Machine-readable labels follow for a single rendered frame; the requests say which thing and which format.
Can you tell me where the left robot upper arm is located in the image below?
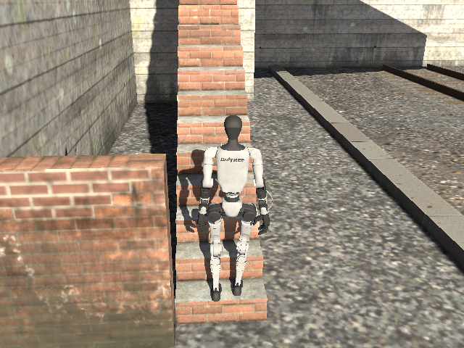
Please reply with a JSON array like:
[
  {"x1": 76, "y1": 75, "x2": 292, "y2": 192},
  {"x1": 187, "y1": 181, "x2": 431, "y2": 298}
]
[{"x1": 202, "y1": 146, "x2": 218, "y2": 188}]

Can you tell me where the robot left hand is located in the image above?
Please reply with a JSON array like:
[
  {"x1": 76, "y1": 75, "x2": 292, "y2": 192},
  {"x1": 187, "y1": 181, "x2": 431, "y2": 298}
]
[{"x1": 197, "y1": 213, "x2": 215, "y2": 233}]

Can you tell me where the robot right forearm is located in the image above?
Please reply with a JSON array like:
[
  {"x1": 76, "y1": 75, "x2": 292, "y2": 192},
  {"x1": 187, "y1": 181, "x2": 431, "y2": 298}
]
[{"x1": 256, "y1": 178, "x2": 269, "y2": 215}]

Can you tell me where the right robot upper arm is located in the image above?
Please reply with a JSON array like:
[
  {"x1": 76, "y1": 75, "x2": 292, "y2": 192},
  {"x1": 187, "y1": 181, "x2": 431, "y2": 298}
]
[{"x1": 248, "y1": 147, "x2": 264, "y2": 188}]

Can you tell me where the robot right hand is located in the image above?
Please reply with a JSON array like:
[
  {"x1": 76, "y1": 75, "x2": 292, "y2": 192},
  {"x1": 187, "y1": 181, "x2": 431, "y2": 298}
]
[{"x1": 253, "y1": 213, "x2": 270, "y2": 235}]

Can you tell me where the robot left forearm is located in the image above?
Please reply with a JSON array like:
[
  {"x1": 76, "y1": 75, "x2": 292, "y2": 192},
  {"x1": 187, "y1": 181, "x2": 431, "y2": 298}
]
[{"x1": 198, "y1": 178, "x2": 211, "y2": 215}]

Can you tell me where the robot head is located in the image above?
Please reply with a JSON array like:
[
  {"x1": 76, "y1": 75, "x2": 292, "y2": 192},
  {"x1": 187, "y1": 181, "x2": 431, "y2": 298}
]
[{"x1": 220, "y1": 115, "x2": 245, "y2": 151}]

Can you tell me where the humanoid robot torso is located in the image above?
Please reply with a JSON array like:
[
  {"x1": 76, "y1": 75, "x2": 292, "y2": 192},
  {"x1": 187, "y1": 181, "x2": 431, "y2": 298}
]
[{"x1": 215, "y1": 143, "x2": 249, "y2": 218}]

